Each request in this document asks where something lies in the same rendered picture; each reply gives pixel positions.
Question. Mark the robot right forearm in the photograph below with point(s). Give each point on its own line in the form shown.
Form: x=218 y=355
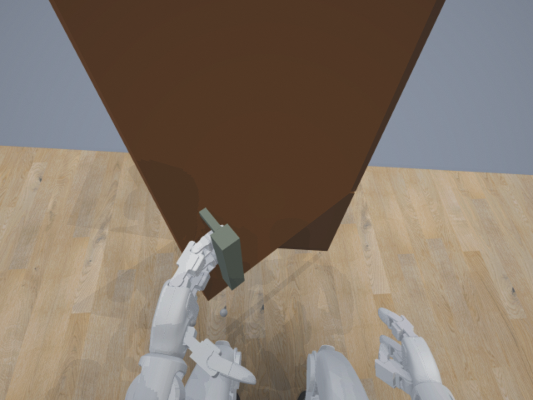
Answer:
x=431 y=391

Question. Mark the robot left hand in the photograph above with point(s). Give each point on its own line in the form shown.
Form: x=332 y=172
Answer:
x=177 y=306

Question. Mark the robot left thigh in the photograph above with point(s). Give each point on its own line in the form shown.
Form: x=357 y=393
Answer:
x=201 y=386

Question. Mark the robot thigh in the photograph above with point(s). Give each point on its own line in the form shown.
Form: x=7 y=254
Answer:
x=201 y=386
x=331 y=376

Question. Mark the cupboard door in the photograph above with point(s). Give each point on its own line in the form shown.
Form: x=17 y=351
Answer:
x=260 y=111

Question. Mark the robot left forearm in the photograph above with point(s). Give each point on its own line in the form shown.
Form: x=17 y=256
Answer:
x=160 y=378

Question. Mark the handle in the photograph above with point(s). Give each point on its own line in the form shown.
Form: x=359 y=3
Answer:
x=227 y=248

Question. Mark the robot right hand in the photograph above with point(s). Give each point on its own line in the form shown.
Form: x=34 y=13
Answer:
x=412 y=362

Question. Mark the robot right thigh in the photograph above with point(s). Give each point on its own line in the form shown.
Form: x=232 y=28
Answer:
x=331 y=376

